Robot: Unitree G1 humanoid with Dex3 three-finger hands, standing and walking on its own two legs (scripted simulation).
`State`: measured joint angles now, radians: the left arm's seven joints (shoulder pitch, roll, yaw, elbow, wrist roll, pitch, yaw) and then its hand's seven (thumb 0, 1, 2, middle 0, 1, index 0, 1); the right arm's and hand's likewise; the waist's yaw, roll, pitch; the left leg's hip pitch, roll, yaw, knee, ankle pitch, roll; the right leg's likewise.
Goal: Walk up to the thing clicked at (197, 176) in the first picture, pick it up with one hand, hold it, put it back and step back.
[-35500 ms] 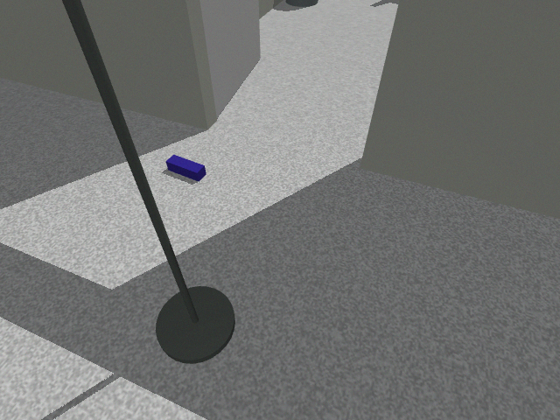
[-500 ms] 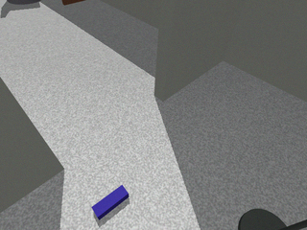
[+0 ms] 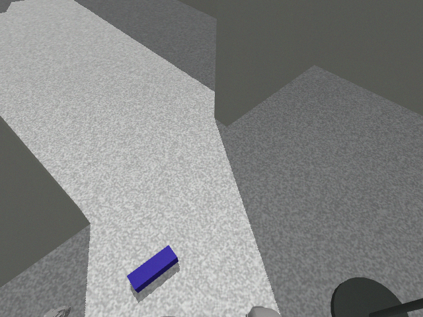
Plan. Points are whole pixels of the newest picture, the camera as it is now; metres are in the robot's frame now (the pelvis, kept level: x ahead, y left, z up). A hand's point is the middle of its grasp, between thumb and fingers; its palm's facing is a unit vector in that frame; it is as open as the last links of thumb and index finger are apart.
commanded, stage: walk up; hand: left
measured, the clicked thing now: (153, 268) +0.42 +0.24 -0.72
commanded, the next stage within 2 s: none
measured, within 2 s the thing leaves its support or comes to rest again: neither
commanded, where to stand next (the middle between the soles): +0.02 +0.02 m, yaw -2 degrees
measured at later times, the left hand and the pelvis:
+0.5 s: hand out of the picture +0.02 +0.32 -0.14, palm faces -0.09 -0.91 -0.40, open 7.4 cm; pelvis -0.03 +0.03 +0.01, yaw -2 degrees
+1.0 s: hand out of the picture +0.10 +0.27 -0.12, palm faces +0.00 -0.87 -0.50, open 7.4 cm; pelvis -0.06 +0.00 -0.01, yaw +1 degrees
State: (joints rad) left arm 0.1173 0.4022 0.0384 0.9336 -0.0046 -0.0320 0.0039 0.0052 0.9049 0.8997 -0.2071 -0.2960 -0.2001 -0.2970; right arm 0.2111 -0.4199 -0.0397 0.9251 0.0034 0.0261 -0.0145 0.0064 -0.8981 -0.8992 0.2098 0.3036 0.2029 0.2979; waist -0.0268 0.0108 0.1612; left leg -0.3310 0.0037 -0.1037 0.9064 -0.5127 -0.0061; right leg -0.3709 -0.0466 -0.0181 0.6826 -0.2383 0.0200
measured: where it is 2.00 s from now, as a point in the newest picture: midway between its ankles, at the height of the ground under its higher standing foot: outside the picture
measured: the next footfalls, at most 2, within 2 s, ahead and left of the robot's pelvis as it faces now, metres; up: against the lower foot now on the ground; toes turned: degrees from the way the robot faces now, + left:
left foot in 0.22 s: +0.01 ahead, +0.15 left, +0.00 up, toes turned +1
right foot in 0.66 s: +0.10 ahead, -0.14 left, +0.00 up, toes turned -4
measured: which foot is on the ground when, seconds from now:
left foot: up 0.00-0.20, down 0.22-0.68, up 0.70-1.00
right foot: down 0.00-0.24, up 0.26-0.64, down 0.66-1.00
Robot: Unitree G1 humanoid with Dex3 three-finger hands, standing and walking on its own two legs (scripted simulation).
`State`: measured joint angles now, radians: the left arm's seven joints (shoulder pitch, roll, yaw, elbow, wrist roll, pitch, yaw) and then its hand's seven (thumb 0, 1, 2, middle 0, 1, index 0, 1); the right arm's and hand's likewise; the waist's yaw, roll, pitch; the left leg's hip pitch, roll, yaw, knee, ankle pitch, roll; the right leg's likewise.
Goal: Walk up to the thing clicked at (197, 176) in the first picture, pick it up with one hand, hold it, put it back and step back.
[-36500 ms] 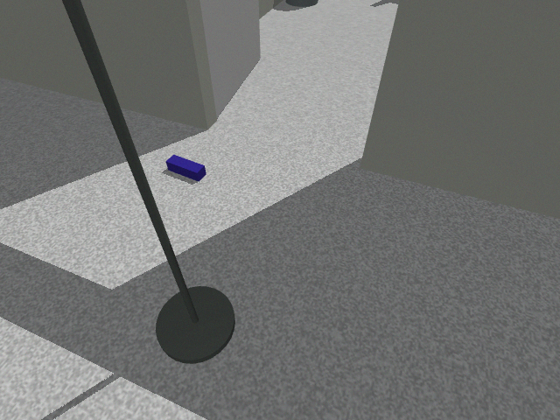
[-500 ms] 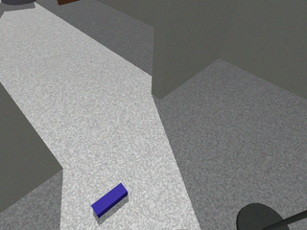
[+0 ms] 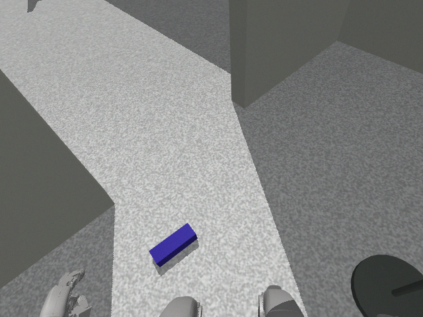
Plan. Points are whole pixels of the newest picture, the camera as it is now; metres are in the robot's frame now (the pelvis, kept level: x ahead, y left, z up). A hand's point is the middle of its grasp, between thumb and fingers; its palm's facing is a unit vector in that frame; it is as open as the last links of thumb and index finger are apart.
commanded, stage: walk up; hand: left
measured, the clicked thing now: (174, 244) +0.48 +0.23 -0.70
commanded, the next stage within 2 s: none
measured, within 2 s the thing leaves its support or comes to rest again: neither
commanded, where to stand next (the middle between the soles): +0.09 +0.02 m, yaw -3 degrees
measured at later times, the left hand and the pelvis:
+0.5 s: hand out of the picture +0.02 +0.28 -0.12, palm faces -0.07 -0.92 -0.39, open 7.4 cm; pelvis -0.01 +0.00 +0.02, yaw -3 degrees
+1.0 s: hand out of the picture +0.11 +0.29 -0.13, palm faces -0.06 -0.92 -0.39, open 7.4 cm; pelvis -0.01 +0.03 +0.01, yaw -5 degrees
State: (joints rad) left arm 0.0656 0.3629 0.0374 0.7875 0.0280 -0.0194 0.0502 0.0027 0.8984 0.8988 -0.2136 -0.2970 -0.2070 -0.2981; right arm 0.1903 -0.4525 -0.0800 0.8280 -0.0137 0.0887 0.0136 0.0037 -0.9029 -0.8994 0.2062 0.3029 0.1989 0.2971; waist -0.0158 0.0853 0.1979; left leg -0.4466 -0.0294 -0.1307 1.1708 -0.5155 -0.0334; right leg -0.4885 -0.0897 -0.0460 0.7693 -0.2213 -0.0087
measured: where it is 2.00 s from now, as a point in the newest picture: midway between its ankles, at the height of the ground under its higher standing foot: outside the picture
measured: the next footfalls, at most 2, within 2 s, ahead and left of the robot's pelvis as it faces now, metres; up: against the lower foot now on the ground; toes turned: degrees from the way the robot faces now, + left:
left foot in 0.08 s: +0.02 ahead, +0.15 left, +0.00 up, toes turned -1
right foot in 0.44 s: +0.01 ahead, -0.10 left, +0.00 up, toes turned -5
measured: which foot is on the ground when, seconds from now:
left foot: up 0.00-0.06, down 0.08-0.46, up 0.48-0.78, down 0.80-1.00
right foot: down 0.00-0.10, up 0.12-0.42, down 0.44-0.84, up 0.86-1.00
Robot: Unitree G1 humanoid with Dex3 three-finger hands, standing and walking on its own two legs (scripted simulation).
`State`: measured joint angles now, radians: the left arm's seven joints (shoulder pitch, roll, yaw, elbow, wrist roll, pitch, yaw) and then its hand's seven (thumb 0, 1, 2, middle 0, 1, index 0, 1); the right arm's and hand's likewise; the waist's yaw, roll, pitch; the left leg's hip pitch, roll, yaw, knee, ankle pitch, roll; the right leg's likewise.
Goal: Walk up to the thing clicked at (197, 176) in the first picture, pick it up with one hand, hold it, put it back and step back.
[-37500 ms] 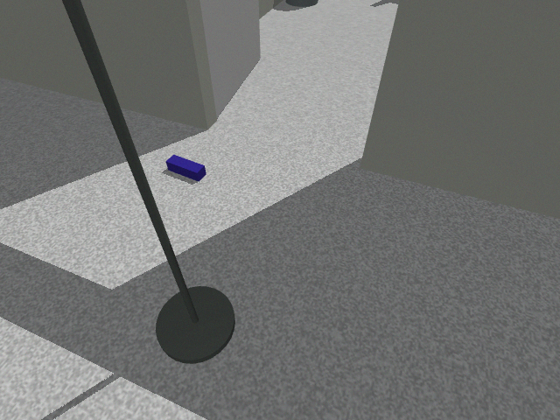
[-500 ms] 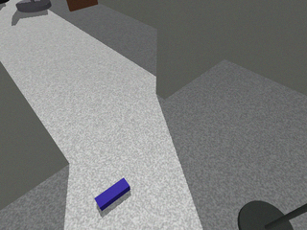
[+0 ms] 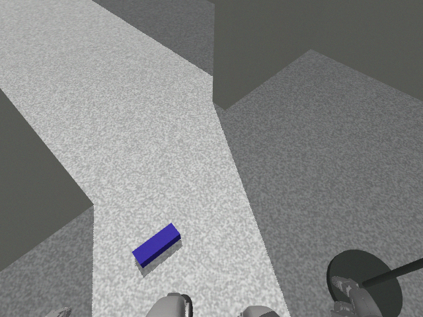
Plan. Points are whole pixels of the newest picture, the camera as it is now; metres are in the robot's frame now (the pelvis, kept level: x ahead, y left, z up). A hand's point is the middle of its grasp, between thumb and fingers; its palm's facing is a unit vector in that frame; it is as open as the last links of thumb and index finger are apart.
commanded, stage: walk up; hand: left
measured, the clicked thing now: (157, 244) +0.47 +0.25 -0.72
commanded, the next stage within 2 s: none
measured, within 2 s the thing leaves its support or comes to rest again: neither
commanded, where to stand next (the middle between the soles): +0.10 +0.00 m, yaw +1 degrees
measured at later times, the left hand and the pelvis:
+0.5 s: hand out of the picture +0.01 +0.30 -0.13, palm faces +0.01 -0.93 -0.37, open 7.4 cm; pelvis +0.00 +0.02 +0.02, yaw +2 degrees
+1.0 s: hand out of the picture +0.08 +0.29 -0.12, palm faces +0.03 -0.92 -0.39, open 7.4 cm; pelvis +0.04 +0.02 +0.01, yaw +2 degrees
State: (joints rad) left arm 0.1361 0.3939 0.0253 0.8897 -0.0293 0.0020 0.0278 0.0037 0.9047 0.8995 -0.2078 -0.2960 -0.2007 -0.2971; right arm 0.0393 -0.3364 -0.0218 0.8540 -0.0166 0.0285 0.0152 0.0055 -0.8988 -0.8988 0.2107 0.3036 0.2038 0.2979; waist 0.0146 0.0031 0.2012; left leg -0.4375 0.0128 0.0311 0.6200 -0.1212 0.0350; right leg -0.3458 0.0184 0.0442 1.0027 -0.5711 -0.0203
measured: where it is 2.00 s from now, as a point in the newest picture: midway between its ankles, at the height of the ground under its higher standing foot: outside the picture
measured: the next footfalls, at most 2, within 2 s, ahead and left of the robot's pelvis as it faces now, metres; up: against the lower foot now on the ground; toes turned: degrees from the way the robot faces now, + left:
right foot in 0.08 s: +0.02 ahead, -0.12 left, +0.00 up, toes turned -2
left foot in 0.40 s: +0.04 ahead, +0.13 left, +0.00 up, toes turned +2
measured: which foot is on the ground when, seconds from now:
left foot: down 0.00-0.12, up 0.14-0.38, down 0.40-0.76, up 0.78-1.00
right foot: up 0.00-0.06, down 0.08-0.42, up 0.44-0.72, down 0.74-1.00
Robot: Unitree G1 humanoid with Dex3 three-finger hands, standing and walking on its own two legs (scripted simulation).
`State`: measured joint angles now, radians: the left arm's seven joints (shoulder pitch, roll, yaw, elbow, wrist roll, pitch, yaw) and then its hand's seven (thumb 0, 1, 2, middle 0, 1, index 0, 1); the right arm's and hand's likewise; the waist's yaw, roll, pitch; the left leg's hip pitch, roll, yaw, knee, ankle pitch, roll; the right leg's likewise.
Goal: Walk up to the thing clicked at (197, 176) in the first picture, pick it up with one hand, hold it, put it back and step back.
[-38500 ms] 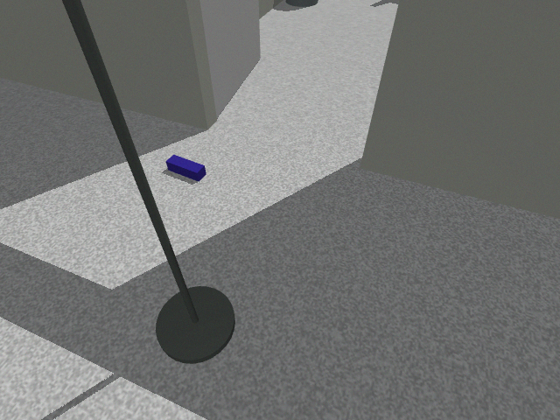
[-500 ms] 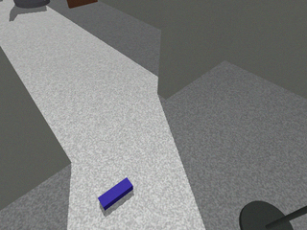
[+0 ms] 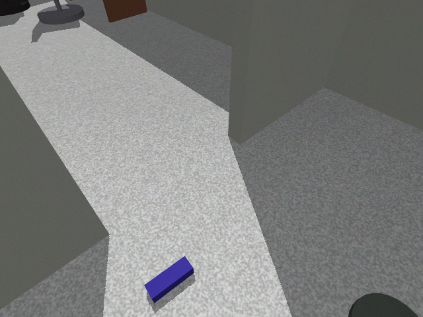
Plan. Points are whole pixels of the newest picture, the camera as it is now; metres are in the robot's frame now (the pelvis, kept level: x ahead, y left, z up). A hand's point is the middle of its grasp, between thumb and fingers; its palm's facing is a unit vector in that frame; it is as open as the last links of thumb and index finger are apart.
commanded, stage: walk up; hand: left
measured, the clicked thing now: (170, 278) +0.44 +0.21 -0.73
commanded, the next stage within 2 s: stand in 1.14 s
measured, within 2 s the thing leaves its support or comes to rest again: neither
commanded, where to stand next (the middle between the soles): +0.06 -0.02 m, yaw -1 degrees
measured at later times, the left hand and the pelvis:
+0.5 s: hand out of the picture +0.15 +0.27 -0.15, palm faces -0.08 -0.94 -0.33, open 7.4 cm; pelvis +0.05 +0.01 +0.00, yaw -3 degrees
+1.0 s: hand (107, 314) +0.18 +0.24 -0.14, palm faces -0.07 -0.95 -0.32, open 7.4 cm; pelvis +0.06 -0.01 +0.01, yaw -3 degrees
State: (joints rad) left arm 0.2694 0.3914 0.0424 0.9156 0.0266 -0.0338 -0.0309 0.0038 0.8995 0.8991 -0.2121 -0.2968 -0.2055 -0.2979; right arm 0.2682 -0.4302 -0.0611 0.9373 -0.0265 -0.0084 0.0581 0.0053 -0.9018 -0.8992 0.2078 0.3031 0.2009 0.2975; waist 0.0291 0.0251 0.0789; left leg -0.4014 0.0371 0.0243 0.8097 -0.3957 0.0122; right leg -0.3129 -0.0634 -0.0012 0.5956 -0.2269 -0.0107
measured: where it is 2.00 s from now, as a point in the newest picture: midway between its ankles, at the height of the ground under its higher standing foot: outside the picture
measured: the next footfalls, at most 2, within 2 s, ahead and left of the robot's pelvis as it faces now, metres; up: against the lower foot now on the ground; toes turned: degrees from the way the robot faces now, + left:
left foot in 0.04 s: +0.10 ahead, +0.13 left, +0.00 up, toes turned +1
right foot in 0.34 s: +0.08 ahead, -0.13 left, +0.00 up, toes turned -3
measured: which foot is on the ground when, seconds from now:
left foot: up 0.00-0.02, down 0.04-1.00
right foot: down 0.00-0.08, up 0.10-0.32, down 0.34-1.00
